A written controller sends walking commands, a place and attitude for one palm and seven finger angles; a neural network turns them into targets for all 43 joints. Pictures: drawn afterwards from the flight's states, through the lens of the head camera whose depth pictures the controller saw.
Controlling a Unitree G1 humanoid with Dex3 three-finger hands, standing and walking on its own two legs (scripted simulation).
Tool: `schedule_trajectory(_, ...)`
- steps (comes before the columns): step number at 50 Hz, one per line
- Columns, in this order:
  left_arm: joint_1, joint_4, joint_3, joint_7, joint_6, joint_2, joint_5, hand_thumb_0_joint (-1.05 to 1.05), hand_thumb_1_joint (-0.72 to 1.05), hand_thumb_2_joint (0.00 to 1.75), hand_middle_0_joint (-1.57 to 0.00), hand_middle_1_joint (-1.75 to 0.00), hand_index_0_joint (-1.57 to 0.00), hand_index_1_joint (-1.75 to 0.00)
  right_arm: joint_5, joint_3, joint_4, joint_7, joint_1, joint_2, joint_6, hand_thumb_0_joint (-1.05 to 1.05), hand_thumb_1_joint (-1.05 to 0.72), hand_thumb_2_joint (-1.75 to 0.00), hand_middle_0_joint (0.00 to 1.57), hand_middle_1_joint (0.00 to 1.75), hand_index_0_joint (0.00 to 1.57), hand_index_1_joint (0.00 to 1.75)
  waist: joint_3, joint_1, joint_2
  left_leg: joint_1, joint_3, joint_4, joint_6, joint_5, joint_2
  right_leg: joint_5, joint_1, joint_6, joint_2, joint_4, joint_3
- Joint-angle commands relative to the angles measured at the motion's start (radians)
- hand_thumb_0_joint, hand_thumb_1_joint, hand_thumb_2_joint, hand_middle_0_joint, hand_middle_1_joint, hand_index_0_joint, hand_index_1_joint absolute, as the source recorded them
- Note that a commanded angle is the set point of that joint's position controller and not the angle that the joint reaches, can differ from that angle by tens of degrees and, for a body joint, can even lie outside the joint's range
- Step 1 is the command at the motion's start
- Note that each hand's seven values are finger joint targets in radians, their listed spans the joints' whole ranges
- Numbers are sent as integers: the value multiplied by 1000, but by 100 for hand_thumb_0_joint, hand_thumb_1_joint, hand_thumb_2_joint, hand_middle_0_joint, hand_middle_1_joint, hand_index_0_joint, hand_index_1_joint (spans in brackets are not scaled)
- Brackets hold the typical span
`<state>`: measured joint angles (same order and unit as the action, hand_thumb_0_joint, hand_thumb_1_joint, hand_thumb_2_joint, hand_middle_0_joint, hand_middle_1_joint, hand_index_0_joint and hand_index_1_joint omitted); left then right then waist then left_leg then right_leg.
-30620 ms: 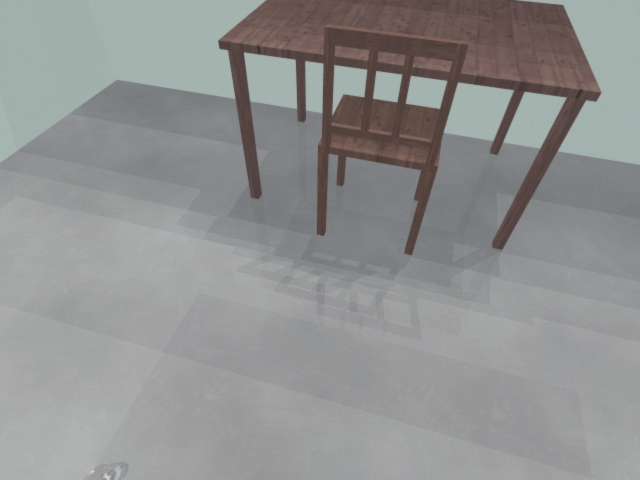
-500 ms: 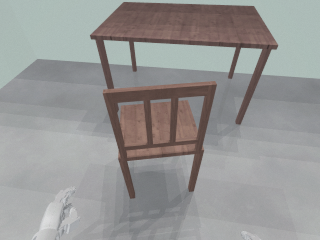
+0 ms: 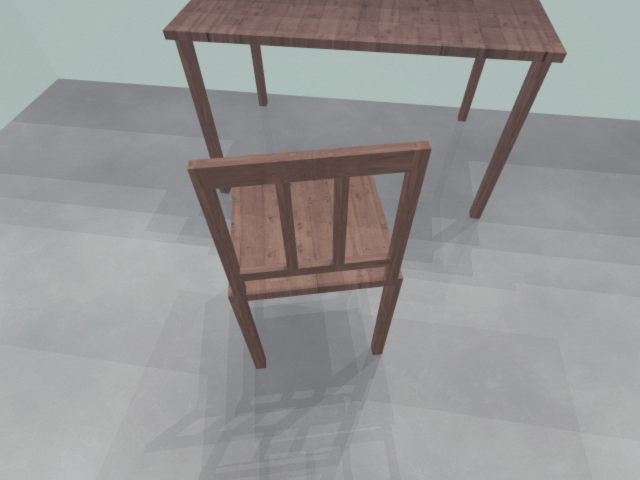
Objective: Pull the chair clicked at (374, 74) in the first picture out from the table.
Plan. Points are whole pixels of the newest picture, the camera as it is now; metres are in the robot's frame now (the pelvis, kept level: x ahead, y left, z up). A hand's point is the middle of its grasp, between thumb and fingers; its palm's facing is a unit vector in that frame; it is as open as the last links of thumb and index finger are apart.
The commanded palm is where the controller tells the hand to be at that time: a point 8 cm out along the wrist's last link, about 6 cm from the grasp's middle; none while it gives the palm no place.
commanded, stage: let the arm hang, fingers relaxed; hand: left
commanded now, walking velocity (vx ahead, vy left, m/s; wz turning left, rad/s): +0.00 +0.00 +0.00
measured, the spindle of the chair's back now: (288, 228) +0.56 +0.11 -0.10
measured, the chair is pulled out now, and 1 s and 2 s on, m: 0.58 0.58 0.58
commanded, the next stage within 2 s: look to check the result in 0.44 s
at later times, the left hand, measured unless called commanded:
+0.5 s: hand out of the picture +0.03 +0.15 -0.17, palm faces +0.02 -0.98 -0.22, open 7.3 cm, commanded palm none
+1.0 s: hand out of the picture +0.00 +0.13 -0.17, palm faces +0.02 -0.98 -0.18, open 7.3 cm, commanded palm none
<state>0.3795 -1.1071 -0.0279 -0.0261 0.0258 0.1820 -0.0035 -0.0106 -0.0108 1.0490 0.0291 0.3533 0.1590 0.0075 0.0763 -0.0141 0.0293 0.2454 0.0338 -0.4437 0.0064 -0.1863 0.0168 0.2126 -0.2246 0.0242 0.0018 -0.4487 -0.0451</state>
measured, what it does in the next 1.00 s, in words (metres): stands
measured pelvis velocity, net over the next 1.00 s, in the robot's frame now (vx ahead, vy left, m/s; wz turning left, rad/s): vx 0.01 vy -0.03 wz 0.00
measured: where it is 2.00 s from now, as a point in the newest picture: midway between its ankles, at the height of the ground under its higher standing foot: outside the picture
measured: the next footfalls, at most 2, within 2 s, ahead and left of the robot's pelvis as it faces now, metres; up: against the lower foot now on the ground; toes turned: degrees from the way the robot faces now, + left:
none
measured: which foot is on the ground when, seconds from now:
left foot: down 0.00-1.00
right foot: down 0.00-1.00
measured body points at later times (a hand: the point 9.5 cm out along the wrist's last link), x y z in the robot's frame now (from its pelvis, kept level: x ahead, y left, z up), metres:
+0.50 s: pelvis +0.01 -0.03 +0.00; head +0.03 -0.04 +0.45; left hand +0.03 +0.20 -0.15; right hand -0.01 -0.23 -0.17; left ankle +0.03 +0.12 -0.74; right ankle +0.02 -0.11 -0.74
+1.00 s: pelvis +0.01 -0.03 +0.00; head +0.03 -0.04 +0.45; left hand +0.00 +0.19 -0.16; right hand -0.02 -0.23 -0.16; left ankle +0.03 +0.12 -0.74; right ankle +0.02 -0.11 -0.74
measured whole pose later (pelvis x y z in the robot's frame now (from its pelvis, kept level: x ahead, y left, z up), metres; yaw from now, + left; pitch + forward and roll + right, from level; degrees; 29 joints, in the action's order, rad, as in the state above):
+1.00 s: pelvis +0.01 -0.03 +0.00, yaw +0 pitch -2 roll +0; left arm 0.29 -1.09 -0.02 -0.03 0.01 0.12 0.00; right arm -0.01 -0.02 1.08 0.04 0.34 0.11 0.00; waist 0.08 0.00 0.02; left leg 0.21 0.05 -0.44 -0.03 -0.20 -0.02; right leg 0.22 -0.18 0.06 0.04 -0.43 -0.06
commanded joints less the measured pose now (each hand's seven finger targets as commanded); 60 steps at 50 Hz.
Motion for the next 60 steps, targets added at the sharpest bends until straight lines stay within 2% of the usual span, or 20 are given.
schedule_trajectory(1, 32, 37, 13, -5, -26, 85, 0, 0, 90, 90, -20, -30, -20, -30, -3, 14, -16, 5, 81, 74, -17, 0, -90, -90, 20, 30, 20, 30, 16, 16, -36, 29, 94, 96, 55, -110, -81, 83, -24, 56, -91, 114, 121)
schedule_trajectory(3, 22, 41, 15, -7, -29, 73, 1, 0, 90, 90, -20, -30, -20, -30, -3, 12, -7, 7, 92, 66, -20, 0, -90, -90, 20, 30, 20, 30, -1, 19, -55, 8, 84, 80, 52, -61, -80, 51, -19, 58, -95, 110, 124)
schedule_trajectory(7, 6, 49, 18, -11, -33, 59, 3, 0, 90, 90, -20, -30, -20, -30, -3, 8, 4, 11, 87, 45, -27, 0, -90, -90, 20, 30, 20, 30, -17, 16, -30, -10, 75, 68, 49, 50, -84, -56, 13, 58, -98, 91, 120)
schedule_trajectory(10, -10, 56, 23, -13, -33, 56, 3, 0, 90, 90, -20, -30, -20, -30, -3, 7, 9, 14, 83, 32, -25, 0, -90, -90, 20, 30, 20, 30, 7, 14, -16, 4, 70, 68, 45, 68, -83, -81, 22, 58, -97, 93, 120)
schedule_trajectory(13, -18, 54, 25, -13, -33, 55, 4, 0, 90, 90, -20, -30, -20, -30, -3, 6, 11, 15, 82, 27, -23, 0, -90, -90, 20, 30, 20, 30, 12, 15, -7, 2, 66, 67, 44, 48, -83, -68, 24, 58, -98, 105, 125)
schedule_trajectory(15, -22, 59, 25, -13, -32, 55, 2, 0, 90, 90, -20, -30, -20, -30, -4, 8, 10, 13, 79, 27, -17, 0, -90, -90, 20, 30, 20, 30, 39, 18, -38, 6, 57, 59, 42, 21, -78, -48, 5, 58, -99, 123, 129)
schedule_trajectory(16, -29, 65, 27, -12, -33, 58, 3, 0, 90, 90, -20, -30, -20, -30, -4, 8, 11, 13, 89, 27, -18, 0, -90, -90, 20, 30, 20, 30, 19, 21, -50, 1, 56, 57, 40, 27, -78, -55, 20, 59, -100, 122, 129)
schedule_trajectory(20, -35, 73, 30, -12, -33, 59, 3, 0, 90, 90, -20, -30, -20, -30, -5, 10, 7, 13, 82, 28, -15, 0, -90, -90, 20, 30, 20, 30, 22, 21, -21, -7, 53, 53, 37, 17, -78, -33, 10, 59, -99, 133, 132)
schedule_trajectory(23, -40, 74, 31, -11, -34, 61, 3, 0, 90, 90, -20, -30, -20, -30, -5, 10, 8, 12, 83, 34, -17, 0, -90, -90, 20, 30, 20, 30, 7, 24, -27, -23, 53, 53, 36, 28, -80, -44, 16, 61, -100, 134, 135)
schedule_trajectory(24, -38, 73, 30, -12, -34, 63, 2, 0, 90, 90, -20, -30, -20, -30, -4, 10, 5, 13, 79, 32, -14, 0, -90, -90, 20, 30, 20, 30, 27, 23, -43, -19, 53, 52, 36, 19, -79, -34, 2, 59, -99, 141, 130)
schedule_trajectory(28, -36, 72, 30, -10, -36, 59, 4, 0, 90, 90, -20, -30, -20, -30, -4, 10, 6, 14, 85, 38, -18, 0, -90, -90, 20, 30, 20, 30, -12, 25, -29, -41, 54, 50, 35, 40, -84, -57, 22, 60, -100, 136, 133)
schedule_trajectory(30, -35, 68, 28, -11, -35, 59, 4, 0, 90, 90, -20, -30, -20, -30, -4, 9, 7, 15, 80, 39, -16, 0, -90, -90, 20, 30, 20, 30, 16, 26, -28, -35, 52, 49, 34, 36, -85, -54, 7, 60, -99, 140, 134)
schedule_trajectory(33, -31, 64, 29, -10, -36, 57, 4, 0, 90, 90, -20, -30, -20, -30, -4, 7, 12, 16, 87, 39, -18, 0, -90, -90, 20, 30, 20, 30, 3, 27, -2, -43, 51, 53, 32, 33, -88, -50, 13, 62, -97, 140, 139)
schedule_trajectory(38, -22, 57, 29, -9, -36, 50, 4, 0, 90, 90, -20, -30, -20, -30, -3, 6, 14, 18, 91, 40, -20, 0, -90, -90, 20, 30, 20, 30, -3, 25, -7, -41, 54, 59, 35, 31, -93, -47, 23, 61, -96, 138, 134)
schedule_trajectory(40, -22, 53, 29, -10, -34, 51, 3, 0, 90, 90, -20, -30, -20, -30, -3, 6, 14, 18, 88, 35, -17, 0, -90, -90, 20, 30, 20, 30, 35, 25, -19, -26, 54, 63, 35, 8, -90, -19, 2, 61, -94, 146, 131)
schedule_trajectory(43, -17, 52, 29, -9, -35, 44, 4, 0, 90, 90, -20, -30, -20, -30, -4, 6, 16, 18, 95, 35, -19, 0, -90, -90, 20, 30, 20, 30, 14, 25, -16, -39, 57, 65, 38, 10, -92, -16, 5, 61, -93, 142, 131)
schedule_trajectory(49, -13, 52, 30, -9, -34, 44, 2, 0, 90, 90, -20, -30, -20, -30, -4, 8, 15, 17, 103, 28, -16, 0, -90, -90, 20, 30, 20, 30, 33, 24, -33, -16, 59, 64, 40, -29, -84, 33, -6, 61, -92, 153, 131)
schedule_trajectory(54, -12, 55, 32, -9, -34, 42, 2, 0, 90, 90, -20, -30, -20, -30, -4, 9, 15, 17, 106, 24, -16, 0, -90, -90, 20, 30, 20, 30, 44, 22, -25, -3, 63, 67, 41, -35, -83, 36, -10, 62, -90, 147, 127)
schedule_trajectory(58, -10, 56, 32, -9, -36, 35, 3, 0, 90, 90, -20, -30, -20, -30, -4, 8, 17, 19, 110, 22, -21, 0, -90, -90, 20, 30, 20, 30, 9, 23, -15, -20, 68, 67, 43, -1, -88, -10, 10, 61, -92, 131, 127)
schedule_trajectory(60, -10, 58, 32, -9, -34, 37, 3, 0, 90, 90, -20, -30, -20, -30, -4, 7, 17, 19, 108, 20, -20, 0, -90, -90, 20, 30, 20, 30, 34, 22, -17, -5, 69, 74, 44, -4, -91, -9, 2, 61, -89, 125, 120)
